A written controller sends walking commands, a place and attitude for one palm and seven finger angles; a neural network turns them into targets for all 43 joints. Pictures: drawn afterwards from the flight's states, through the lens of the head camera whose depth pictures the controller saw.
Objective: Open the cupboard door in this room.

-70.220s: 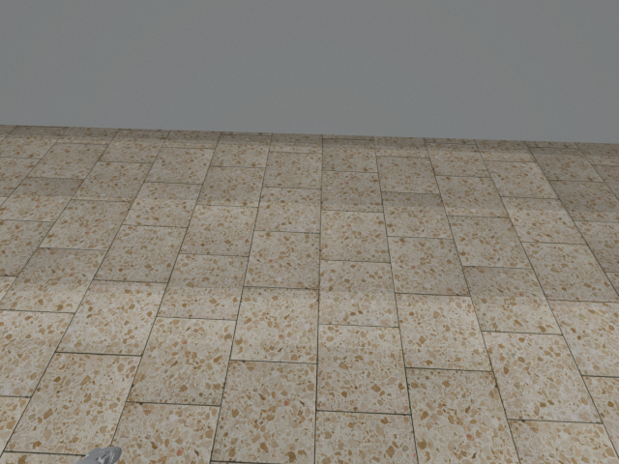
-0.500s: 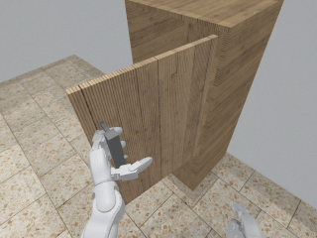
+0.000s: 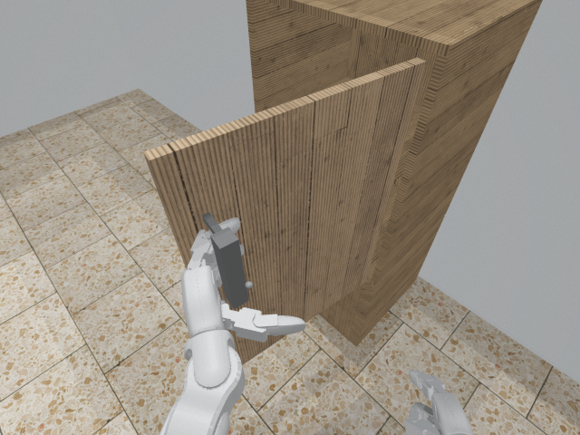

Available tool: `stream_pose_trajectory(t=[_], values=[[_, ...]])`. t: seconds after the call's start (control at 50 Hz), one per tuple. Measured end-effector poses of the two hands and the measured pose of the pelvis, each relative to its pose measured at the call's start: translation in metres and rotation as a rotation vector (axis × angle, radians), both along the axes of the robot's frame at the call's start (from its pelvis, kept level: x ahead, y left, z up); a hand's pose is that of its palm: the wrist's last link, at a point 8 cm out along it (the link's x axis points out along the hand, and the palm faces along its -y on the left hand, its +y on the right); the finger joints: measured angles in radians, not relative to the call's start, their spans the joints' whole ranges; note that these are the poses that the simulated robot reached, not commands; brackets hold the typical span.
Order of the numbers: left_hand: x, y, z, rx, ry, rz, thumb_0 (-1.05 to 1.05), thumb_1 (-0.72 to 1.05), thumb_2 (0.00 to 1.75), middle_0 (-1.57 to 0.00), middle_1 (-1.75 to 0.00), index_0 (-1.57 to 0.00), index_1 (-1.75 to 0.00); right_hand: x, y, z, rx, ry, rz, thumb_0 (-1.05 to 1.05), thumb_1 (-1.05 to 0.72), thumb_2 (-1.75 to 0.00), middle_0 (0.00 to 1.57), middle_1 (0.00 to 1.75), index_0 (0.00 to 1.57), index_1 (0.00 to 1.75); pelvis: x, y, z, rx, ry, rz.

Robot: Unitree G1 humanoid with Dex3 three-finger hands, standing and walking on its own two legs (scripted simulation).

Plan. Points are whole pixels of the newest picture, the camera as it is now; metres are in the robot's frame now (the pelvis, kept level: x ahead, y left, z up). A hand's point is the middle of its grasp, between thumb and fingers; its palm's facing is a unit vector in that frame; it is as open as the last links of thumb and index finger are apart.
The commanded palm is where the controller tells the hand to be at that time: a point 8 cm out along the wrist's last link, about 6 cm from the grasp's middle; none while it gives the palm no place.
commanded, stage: slide the hand sideways off the handle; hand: left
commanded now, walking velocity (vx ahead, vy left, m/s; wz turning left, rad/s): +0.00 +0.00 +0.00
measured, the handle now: (223, 260) +0.32 +0.12 +0.09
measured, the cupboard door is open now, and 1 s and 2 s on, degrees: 80 82 82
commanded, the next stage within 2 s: draw the hand back to the body in 1.16 s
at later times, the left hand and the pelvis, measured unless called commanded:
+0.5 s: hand (246, 320) +0.23 +0.08 +0.10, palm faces -0.07 -1.00 -0.01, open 16.0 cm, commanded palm +0.20 +0.15 +0.09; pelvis -0.01 -0.01 +0.00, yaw -2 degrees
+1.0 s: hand (186, 353) +0.19 +0.14 +0.09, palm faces +0.01 -1.00 -0.05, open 16.3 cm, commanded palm +0.16 +0.20 +0.09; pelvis +0.01 -0.02 -0.01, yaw +0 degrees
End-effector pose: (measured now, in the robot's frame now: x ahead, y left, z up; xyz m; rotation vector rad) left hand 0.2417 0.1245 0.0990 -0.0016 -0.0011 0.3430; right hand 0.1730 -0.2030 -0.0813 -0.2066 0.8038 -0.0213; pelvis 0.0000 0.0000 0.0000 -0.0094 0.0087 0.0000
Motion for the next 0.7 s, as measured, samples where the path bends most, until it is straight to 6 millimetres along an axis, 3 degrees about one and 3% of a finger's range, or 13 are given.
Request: stream_pose_trajectory(t=[0.1, 0.18, 0.42, 0.7], values=[[-0.006, 0.012, -0.002, 0.086, -0.025, -0.282, -0.01, -0.5, 0.3, -0.33, -0.53, -0.28, -0.52, -0.004, 0.0, 0.001, 0.004, -0.034, 0.002, 0.01, -0.91, -0.9, 0.2, 0.3, 0.2, 0.3, -0.004, 0.001, -0.001, 0.003, -0.003, 0.006], [-0.009, 0.013, -0.001, 0.04, -0.022, -0.433, -0.01, -0.5, 0.3, -0.25, -0.42, -0.2, -0.42, -0.009, -0.001, 0.002, 0.015, -0.083, -0.011, 0.01, -0.91, -0.9, 0.2, 0.3, 0.2, 0.3, -0.008, 0.003, -0.002, 0.001, -0.008, 0.008], [-0.02, 0.003, -0.002, 0.007, -0.015, -0.423, -0.01, -0.5, 0.3, -0.21, -0.36, -0.21, -0.35, -0.019, -0.009, 0.012, 0.036, -0.149, -0.026, 0.02, -0.91, -0.9, 0.2, 0.3, 0.2, 0.3, -0.01, -0.004, -0.001, 0.012, -0.007, -0.026], [-0.041, 0.034, -0.006, 0.034, 0.019, -0.356, -0.01, -0.5, 0.3, -0.22, -0.33, -0.21, -0.33, -0.012, -0.039, 0.011, 0.002, -0.157, -0.057, 0.02, -0.91, -0.9, 0.2, 0.3, 0.2, 0.3, 0.001, -0.02, -0.001, 0.011, 0.016, -0.023]])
